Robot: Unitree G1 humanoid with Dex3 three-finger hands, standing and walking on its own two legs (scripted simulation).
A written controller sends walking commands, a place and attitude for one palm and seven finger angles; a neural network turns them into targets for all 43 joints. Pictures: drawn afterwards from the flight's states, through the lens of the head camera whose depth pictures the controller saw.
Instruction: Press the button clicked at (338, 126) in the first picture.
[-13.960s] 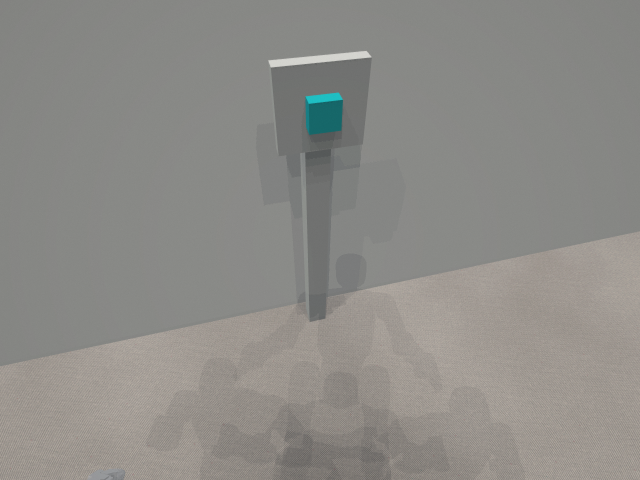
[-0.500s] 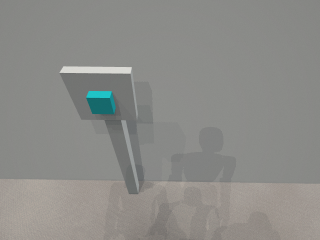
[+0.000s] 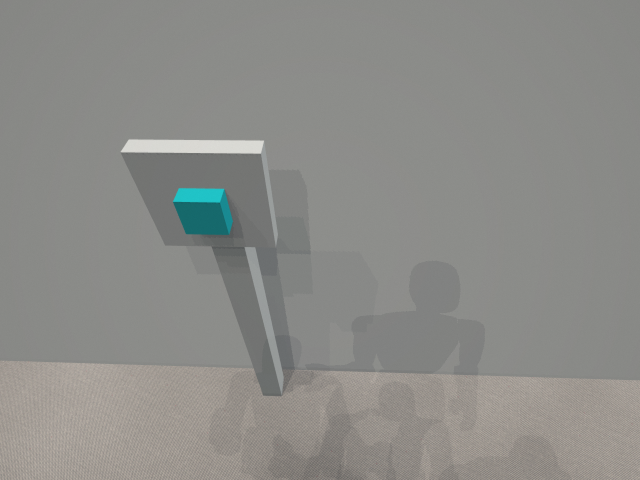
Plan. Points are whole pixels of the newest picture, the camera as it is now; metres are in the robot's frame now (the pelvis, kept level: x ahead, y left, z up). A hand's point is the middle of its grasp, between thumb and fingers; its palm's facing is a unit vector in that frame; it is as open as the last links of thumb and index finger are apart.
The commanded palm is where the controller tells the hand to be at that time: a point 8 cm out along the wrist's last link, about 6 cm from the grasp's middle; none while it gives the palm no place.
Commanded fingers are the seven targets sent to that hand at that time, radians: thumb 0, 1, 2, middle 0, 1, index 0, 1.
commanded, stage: raise the hand and make a fist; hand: left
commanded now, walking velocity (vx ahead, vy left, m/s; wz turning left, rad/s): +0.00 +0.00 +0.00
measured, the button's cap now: (205, 210) +0.46 +0.20 +0.09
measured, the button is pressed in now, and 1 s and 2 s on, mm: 0 0 0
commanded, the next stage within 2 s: aim a knuckle at the button in 1.88 s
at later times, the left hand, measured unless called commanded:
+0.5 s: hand (178, 478) +0.13 +0.17 -0.01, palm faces +0.08 -1.00 -0.05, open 4.1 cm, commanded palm +0.11 +0.22 -0.01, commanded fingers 0.00 0.90 0.90 -1.08 -1.26 -1.08 -1.26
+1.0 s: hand (151, 427) +0.17 +0.20 +0.03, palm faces +0.03 -1.00 -0.06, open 3.1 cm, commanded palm +0.14 +0.26 +0.04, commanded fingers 0.00 0.90 0.90 -1.30 -1.50 -1.30 -1.50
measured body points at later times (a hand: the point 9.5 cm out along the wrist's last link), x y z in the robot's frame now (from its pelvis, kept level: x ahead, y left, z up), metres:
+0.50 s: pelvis -0.05 -0.01 -0.08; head +0.00 +0.00 +0.37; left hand +0.12 +0.22 +0.00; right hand +0.20 -0.20 -0.12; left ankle -0.04 +0.11 -0.73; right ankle +0.00 -0.09 -0.74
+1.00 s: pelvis -0.03 +0.02 -0.04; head +0.00 +0.02 +0.41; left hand +0.17 +0.26 +0.03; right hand +0.14 -0.23 -0.10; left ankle -0.04 +0.11 -0.74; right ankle +0.00 -0.09 -0.74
